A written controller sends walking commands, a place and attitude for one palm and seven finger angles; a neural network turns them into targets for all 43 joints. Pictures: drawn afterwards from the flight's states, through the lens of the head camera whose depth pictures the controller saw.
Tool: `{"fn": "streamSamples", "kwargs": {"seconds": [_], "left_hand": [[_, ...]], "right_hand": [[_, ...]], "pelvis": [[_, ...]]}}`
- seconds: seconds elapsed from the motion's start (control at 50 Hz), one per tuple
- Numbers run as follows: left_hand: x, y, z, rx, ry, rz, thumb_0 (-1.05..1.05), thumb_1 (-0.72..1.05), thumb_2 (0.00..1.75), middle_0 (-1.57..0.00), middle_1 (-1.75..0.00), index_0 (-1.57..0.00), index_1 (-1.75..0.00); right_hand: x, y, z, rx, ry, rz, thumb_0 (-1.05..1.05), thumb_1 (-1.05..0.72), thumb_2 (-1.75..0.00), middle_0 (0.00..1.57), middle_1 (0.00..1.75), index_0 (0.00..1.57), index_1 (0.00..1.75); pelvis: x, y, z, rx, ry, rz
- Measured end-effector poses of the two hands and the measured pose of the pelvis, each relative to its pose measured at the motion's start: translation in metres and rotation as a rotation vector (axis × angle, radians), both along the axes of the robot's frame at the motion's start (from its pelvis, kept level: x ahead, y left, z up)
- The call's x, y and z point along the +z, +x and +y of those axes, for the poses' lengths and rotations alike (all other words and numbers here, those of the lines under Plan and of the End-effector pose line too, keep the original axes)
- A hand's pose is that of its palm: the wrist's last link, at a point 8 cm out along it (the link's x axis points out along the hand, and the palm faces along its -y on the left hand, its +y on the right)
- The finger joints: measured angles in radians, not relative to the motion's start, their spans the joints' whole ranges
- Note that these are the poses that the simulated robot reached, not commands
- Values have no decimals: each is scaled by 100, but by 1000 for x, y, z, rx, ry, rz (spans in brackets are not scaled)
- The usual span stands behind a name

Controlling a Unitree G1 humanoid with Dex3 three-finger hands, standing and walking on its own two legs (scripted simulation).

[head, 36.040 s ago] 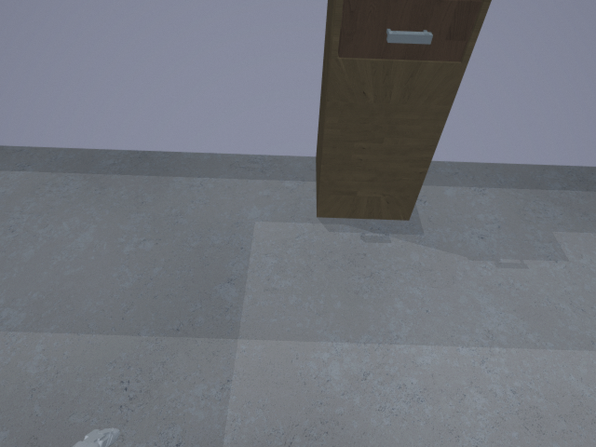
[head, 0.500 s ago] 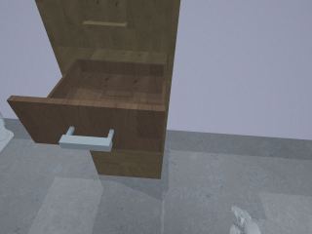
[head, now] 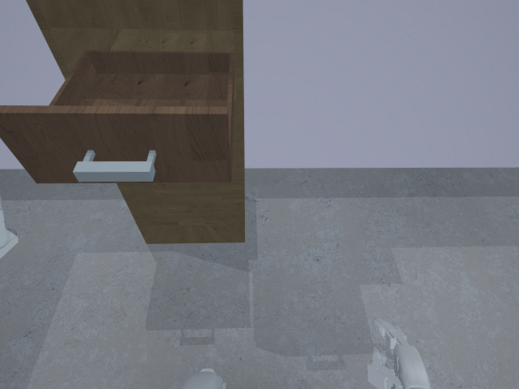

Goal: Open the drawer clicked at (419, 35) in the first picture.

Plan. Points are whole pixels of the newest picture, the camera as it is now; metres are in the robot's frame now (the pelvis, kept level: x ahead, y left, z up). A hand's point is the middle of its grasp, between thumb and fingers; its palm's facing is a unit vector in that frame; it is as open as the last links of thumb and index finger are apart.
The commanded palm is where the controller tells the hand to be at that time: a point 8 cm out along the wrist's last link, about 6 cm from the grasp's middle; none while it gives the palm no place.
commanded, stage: stop stepping back and stand still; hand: left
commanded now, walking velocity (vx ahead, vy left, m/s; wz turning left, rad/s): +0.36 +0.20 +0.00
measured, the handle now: (118, 163) +0.46 +0.27 +0.07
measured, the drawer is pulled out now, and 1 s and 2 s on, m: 0.30 0.30 0.30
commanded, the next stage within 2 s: let the arm hang, fingers relaxed in 0.56 s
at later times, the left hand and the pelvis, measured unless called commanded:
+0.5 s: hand out of the picture +0.13 +0.24 +0.27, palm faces +0.58 -0.73 -0.35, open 7.4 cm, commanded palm +0.07 +0.28 +0.26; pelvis -0.04 +0.00 +0.00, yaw +3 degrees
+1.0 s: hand out of the picture +0.04 +0.15 -0.17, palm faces +0.10 -0.98 -0.15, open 6.9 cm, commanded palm none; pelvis -0.03 -0.02 -0.01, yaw +6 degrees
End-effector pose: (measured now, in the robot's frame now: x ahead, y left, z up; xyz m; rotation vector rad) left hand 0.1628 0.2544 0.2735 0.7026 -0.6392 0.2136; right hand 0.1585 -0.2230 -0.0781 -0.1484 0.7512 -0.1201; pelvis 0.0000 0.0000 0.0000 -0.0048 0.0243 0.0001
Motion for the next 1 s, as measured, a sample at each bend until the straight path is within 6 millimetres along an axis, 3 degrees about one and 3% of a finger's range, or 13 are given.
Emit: {"fn": "streamSamples", "kwargs": {"seconds": [0.18, 0.28, 0.38, 0.5, 0.66, 0.68, 0.72, 0.76, 0.8, 0.86, 0.9, 0.94, 1.0], "left_hand": [[-13, -54, 36, 162, -103, -4, 1, 88, 89, -22, -30, -22, -30], [-26, -73, 43, 197, -184, 2, 1, 89, 90, -21, -30, -21, -30], [-14, -85, 29, 162, -167, -91, 1, 89, 90, -21, -30, -21, -30], [-2, -80, 22, 168, -146, -151, 1, 89, 90, -21, -30, -21, -30], [-26, -54, 32, 163, -185, 3, 1, 89, 90, -21, -30, -21, -30], [-37, -47, 33, 155, -187, 44, 1, 89, 90, -21, -30, -21, -30], [-86, -23, 41, 189, -251, 264, 0, 89, 90, -21, -30, -21, -30], [-158, -5, 45, 265, -373, 571, 0, 90, 90, -20, -30, -20, -30], [-235, -5, 33, 325, -478, 879, 0, 90, 90, -20, -30, -20, -30], [-331, -36, -7, 337, -563, 1264, 1, 91, 90, -20, -30, -19, -29], [-378, -71, -38, 324, -606, 1470, 1, 91, 90, -20, -30, -20, -29], [-405, -110, -64, 323, -670, 1648, 1, 92, 90, -20, -30, -20, -29], [-414, -133, -59, 413, -776, 1635, -6, 99, 89, -21, -30, -21, -30]], "right_hand": [[7, -57, -35, -48, -137, 38, 2, -90, -90, 20, 30, 20, 30], [15, -66, -27, -27, -138, -7, 2, -90, -90, 20, 30, 20, 30], [11, -60, -9, 16, -89, -60, 2, -90, -90, 20, 30, 20, 30], [0, -47, 5, 51, -24, -56, 1, -90, -90, 20, 30, 20, 30], [0, -42, 4, 41, -43, 11, 2, -90, -90, 20, 30, 20, 30], [-1, -41, 3, 41, -36, 1, 2, -90, -90, 20, 30, 20, 30], [-12, -41, -1, 59, -31, 34, 1, -90, -90, 20, 30, 20, 30], [-26, -46, -6, 63, -29, 93, 1, -90, -90, 20, 30, 20, 30], [-37, -54, -10, 60, -28, 153, 1, -90, -90, 20, 30, 20, 30], [-52, -74, -19, 46, -21, 247, 1, -90, -90, 20, 30, 20, 30], [-61, -89, -27, 19, -19, 315, 1, -90, -90, 20, 30, 20, 30], [-63, -106, -34, -7, -30, 392, 1, -90, -90, 20, 30, 20, 30], [-61, -131, -40, -3, -68, 518, 1, -90, -90, 20, 30, 20, 30]], "pelvis": [[2, -27, 5, 55, -2, 9], [3, -41, 7, 48, 11, -25], [-1, -45, 2, 56, 9, -48], [-4, -42, -4, 54, -6, -37], [0, -36, 3, 48, 0, -30], [0, -34, 4, 53, 0, -20], [-1, -33, 7, 71, 5, -1], [-2, -32, 8, 85, 12, 14], [-3, -32, 6, 89, 24, 16], [-11, -31, -6, 66, 55, -1], [-16, -29, -13, 56, 53, -12], [-14, -29, -16, 71, 25, -22], [-12, -30, -21, 101, -9, -26]]}}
